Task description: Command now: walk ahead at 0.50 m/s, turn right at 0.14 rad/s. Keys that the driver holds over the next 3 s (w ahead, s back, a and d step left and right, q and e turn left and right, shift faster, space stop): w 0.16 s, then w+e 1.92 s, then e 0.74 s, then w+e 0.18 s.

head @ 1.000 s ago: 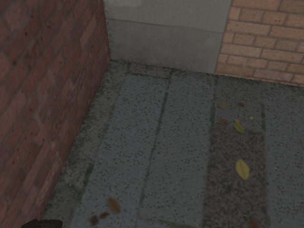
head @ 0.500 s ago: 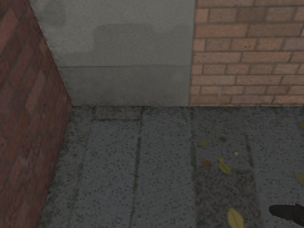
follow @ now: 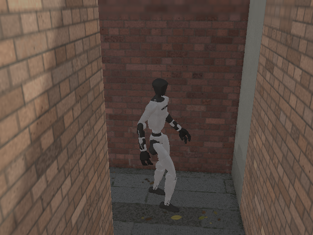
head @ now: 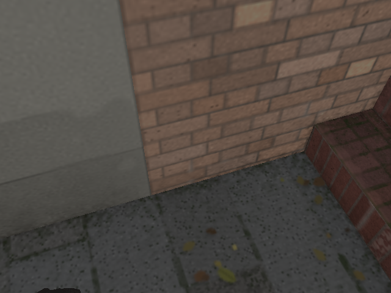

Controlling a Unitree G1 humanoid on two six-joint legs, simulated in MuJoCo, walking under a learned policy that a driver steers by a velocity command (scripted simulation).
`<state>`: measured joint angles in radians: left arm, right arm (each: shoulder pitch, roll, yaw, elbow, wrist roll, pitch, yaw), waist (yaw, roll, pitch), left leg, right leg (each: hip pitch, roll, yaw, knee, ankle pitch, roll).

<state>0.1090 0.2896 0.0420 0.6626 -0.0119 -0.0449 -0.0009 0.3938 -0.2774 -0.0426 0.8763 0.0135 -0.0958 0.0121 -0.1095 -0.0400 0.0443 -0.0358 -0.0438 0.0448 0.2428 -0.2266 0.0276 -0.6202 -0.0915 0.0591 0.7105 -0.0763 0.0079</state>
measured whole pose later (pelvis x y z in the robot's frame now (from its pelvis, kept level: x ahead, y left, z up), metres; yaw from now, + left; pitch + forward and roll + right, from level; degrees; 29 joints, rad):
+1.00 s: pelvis +0.32 -0.13 -0.01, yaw -23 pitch -1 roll +1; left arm 0.18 0.33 0.05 0.66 0.01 0.09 -0.04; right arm 0.27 -0.40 -0.08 0.90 0.01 -0.01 -0.12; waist -0.02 -0.02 0.06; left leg -0.21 0.22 0.12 0.42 -0.15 -0.14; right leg -0.35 -0.07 0.04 0.68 -0.26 0.05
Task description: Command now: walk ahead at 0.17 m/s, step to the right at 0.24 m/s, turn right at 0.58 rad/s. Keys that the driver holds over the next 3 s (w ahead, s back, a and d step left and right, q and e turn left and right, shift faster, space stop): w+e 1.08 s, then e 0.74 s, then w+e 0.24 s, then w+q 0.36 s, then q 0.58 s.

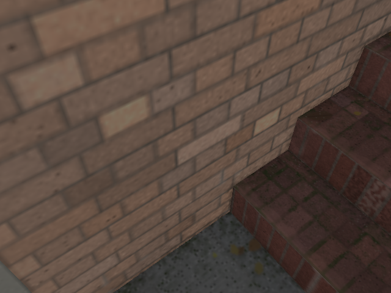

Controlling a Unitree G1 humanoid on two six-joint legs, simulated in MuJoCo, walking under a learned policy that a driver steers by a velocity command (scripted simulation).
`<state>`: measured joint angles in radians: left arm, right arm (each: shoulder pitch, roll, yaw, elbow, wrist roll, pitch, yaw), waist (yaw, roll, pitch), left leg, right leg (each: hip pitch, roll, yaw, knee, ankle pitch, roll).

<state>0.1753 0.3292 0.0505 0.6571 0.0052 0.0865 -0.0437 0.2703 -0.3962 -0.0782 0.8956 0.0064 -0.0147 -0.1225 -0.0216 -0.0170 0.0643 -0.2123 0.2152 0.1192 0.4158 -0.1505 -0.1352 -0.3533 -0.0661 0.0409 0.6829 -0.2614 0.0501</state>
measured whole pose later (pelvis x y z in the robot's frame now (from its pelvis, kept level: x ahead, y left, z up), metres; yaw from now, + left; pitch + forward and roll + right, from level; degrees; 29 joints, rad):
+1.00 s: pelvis +0.21 -0.34 +0.01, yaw -35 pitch +0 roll +2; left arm 0.47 0.28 0.03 0.74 0.00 -0.02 0.01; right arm 0.11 -0.26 0.02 0.65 -0.02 -0.07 -0.01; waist 0.07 0.02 0.04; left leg -0.76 0.01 0.03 1.32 -0.34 -0.05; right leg -0.12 0.11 0.18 0.46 -0.31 -0.09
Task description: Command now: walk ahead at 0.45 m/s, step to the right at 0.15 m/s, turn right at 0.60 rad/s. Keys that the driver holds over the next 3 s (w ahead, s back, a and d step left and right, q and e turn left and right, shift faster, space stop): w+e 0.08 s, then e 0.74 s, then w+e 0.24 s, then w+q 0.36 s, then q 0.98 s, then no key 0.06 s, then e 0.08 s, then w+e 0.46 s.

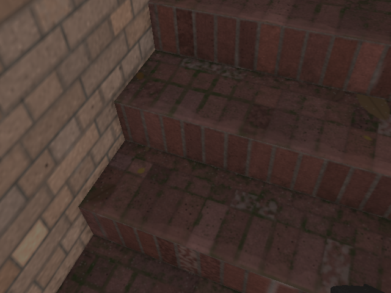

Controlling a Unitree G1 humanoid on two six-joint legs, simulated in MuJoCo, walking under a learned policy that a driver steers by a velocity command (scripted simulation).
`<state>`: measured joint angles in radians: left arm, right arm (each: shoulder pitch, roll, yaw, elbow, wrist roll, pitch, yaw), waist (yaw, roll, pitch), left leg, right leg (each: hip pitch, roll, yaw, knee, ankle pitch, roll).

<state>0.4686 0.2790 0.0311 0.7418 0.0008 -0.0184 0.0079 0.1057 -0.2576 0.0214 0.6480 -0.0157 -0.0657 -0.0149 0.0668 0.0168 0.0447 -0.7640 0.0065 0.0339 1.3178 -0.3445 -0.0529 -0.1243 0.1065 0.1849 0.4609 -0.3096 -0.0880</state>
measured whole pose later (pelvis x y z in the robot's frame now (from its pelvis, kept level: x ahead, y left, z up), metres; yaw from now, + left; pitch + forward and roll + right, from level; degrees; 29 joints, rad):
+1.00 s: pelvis +0.30 -0.08 +0.15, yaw -36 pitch +3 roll +0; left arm 0.14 0.25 0.06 0.63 0.01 0.02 -0.01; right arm 0.16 -0.30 -0.07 0.67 0.01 0.00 -0.01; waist -0.01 0.03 -0.04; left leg -0.46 0.20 0.08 1.30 -0.49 -0.10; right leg -0.33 0.01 -0.05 0.63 -0.38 -0.05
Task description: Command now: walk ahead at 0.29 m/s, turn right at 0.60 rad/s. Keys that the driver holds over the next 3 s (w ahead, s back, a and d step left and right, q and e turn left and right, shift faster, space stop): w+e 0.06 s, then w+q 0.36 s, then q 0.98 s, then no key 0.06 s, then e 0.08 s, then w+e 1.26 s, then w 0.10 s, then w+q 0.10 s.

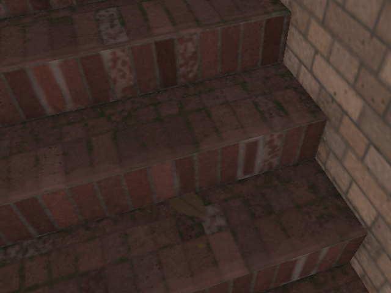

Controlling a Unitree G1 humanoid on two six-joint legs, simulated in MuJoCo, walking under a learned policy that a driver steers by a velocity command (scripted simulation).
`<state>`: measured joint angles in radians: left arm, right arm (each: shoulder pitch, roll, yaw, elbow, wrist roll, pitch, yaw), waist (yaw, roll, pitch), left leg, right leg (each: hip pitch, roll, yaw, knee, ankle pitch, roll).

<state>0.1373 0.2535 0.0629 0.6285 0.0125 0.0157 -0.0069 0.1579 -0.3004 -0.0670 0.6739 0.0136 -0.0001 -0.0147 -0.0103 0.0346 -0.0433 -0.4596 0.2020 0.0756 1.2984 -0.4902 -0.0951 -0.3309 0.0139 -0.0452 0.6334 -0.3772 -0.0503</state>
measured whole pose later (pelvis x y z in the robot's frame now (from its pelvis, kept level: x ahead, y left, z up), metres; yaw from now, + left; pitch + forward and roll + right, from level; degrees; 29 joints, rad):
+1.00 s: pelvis +0.40 -0.04 +0.31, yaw +20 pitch +1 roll +0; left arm 0.24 0.25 0.05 0.75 0.04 -0.01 0.09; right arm 0.13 -0.31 -0.07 0.62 0.01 0.04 -0.06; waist 0.00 0.01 0.01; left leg -0.85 -0.02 -0.06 1.77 -0.09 -0.03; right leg -0.54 -0.14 -0.18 0.88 -0.35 -0.02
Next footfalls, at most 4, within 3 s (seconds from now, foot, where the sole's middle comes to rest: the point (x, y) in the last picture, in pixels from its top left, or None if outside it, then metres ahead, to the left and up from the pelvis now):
0.32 left None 0.26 0.05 -0.59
0.74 right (259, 230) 0.55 -0.13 -0.42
1.22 left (154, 259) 0.47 0.15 -0.42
1.62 right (233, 219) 0.58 -0.06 -0.41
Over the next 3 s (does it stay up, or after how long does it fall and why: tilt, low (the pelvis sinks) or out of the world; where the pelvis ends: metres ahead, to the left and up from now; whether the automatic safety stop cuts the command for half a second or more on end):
stays up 0.99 0.29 0.69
